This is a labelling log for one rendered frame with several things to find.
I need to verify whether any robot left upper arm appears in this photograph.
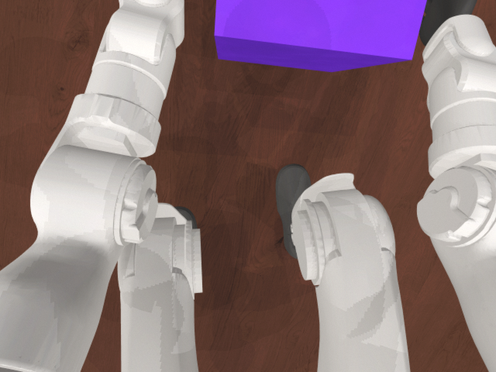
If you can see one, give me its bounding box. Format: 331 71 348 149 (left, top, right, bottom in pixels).
0 145 158 372

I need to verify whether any right robot hand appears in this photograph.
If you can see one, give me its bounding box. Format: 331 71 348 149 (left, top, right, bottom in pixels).
419 0 477 46

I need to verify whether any robot right shin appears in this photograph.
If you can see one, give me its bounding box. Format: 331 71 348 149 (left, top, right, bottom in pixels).
291 173 395 257

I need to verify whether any robot right upper arm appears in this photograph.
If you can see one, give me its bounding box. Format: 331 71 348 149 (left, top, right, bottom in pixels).
417 165 496 372

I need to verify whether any robot left forearm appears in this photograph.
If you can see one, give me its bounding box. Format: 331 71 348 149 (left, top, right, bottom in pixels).
30 0 184 224

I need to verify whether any robot right forearm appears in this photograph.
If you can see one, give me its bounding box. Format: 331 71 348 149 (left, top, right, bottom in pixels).
422 15 496 179

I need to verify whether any right robot foot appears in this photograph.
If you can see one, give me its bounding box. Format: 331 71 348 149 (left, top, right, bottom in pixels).
276 164 312 259

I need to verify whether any carton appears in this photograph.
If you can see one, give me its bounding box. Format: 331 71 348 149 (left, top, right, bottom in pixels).
214 0 427 72

